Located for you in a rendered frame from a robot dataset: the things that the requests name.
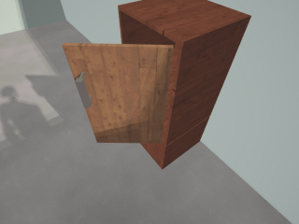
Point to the cupboard door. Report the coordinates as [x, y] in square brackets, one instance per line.
[129, 87]

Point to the handle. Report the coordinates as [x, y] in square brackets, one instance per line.
[83, 92]

